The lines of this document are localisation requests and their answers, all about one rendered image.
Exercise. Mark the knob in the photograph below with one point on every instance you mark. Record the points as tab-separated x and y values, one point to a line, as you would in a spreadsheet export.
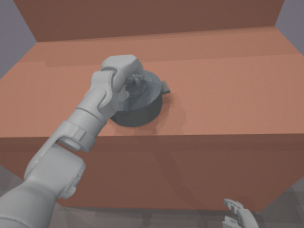
130	82

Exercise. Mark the right robot hand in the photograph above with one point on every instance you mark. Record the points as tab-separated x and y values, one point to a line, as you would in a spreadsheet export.
245	219

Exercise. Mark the pot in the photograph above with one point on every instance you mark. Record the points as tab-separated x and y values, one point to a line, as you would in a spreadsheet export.
144	116

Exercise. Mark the robot left forearm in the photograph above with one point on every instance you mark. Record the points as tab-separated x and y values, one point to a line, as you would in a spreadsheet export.
80	130

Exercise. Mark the left robot hand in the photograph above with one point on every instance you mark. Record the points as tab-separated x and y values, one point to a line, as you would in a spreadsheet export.
129	64

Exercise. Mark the table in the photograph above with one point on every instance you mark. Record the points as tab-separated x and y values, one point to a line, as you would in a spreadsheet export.
232	126

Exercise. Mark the robot left upper arm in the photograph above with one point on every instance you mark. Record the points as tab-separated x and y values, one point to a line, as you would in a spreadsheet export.
31	204

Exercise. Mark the lid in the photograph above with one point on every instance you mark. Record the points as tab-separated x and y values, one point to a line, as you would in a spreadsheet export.
143	94

